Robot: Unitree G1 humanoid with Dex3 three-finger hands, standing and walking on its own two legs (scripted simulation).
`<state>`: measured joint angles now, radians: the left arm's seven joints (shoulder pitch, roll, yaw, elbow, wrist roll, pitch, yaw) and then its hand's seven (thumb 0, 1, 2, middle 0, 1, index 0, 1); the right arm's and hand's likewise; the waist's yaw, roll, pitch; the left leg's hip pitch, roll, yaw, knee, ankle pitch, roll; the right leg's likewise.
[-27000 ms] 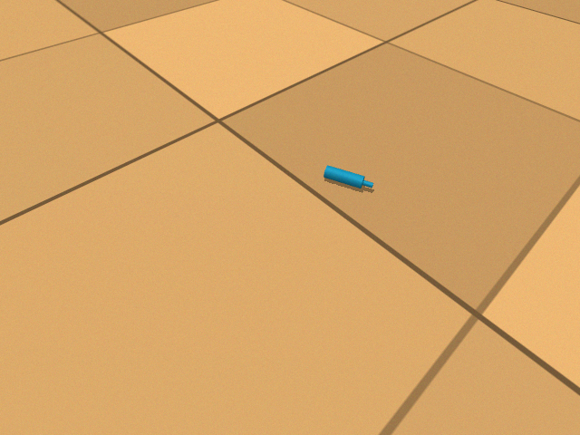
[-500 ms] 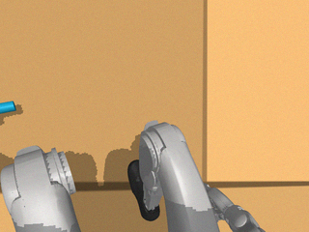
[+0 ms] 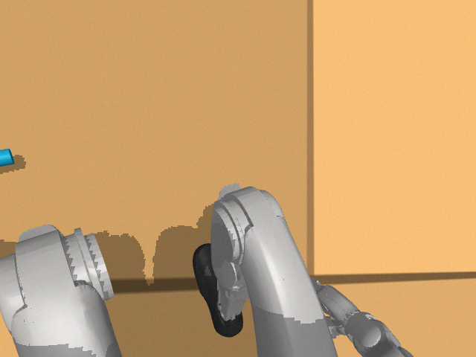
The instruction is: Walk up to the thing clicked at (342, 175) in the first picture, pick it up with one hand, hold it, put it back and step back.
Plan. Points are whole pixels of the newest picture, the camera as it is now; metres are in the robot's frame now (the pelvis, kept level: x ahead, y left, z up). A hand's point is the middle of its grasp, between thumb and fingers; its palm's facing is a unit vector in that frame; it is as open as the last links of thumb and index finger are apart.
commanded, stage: open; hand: left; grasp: from above
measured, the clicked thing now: out of the picture +0.40 +0.37 -0.26
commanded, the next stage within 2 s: withdraw in 0.44 s
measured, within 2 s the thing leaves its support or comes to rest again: neither
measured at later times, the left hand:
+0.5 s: hand out of the picture +0.38 +0.38 -0.23, palm faces -0.46 -0.16 -0.87, open 13.8 cm
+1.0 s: hand out of the picture +0.38 +0.42 -0.09, palm faces -0.38 -0.06 -0.92, open 14.0 cm
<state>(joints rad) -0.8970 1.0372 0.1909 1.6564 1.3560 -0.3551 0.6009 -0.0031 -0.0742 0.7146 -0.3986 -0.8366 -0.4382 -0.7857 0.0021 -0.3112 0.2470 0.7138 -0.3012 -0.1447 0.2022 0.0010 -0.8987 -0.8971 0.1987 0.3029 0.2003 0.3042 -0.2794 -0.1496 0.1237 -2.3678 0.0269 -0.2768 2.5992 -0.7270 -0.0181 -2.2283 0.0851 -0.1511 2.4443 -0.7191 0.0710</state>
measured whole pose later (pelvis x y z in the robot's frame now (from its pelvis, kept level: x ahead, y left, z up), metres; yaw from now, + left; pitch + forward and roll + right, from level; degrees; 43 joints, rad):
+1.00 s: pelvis +0.00 +0.00 +0.04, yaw +4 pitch +32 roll -11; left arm -0.83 0.83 0.08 1.24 1.16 -0.14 0.31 0.00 -0.48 0.99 -0.07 -1.01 -0.08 -1.00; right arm 0.07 -0.28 0.07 0.72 -0.14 -0.07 0.23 0.00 -0.90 -0.90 0.20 0.30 0.20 0.30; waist -0.14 0.01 -0.07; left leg -2.32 0.03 -0.18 2.43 -0.69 0.00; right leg -2.19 0.05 -0.09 2.33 -0.72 0.06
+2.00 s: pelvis +0.00 +0.00 +0.15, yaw +8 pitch +35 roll -7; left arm -0.40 0.62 0.12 0.64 0.65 -0.02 -0.02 0.00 0.44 0.92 -0.22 -0.49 -0.21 -0.49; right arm 0.16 -0.26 0.01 0.66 -0.02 0.03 0.09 0.01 -0.90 -0.90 0.20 0.30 0.20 0.30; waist -0.07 0.04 -0.15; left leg -2.01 0.04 -0.11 2.07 -0.67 0.01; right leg -1.92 0.02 -0.05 2.00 -0.69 0.05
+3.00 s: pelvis +0.07 +0.01 +0.43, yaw +16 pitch +10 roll -3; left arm 0.52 0.22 0.03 -0.15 -0.06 0.47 0.03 0.01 0.91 0.90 -0.20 -0.30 -0.20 -0.30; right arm 0.30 -0.23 0.03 0.50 0.01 -0.21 -0.18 0.01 -0.90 -0.90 0.20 0.30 0.20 0.30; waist -0.04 0.06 -0.18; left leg -0.71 0.04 -0.06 1.00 -0.47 -0.02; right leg -0.63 0.00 -0.05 0.94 -0.49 0.02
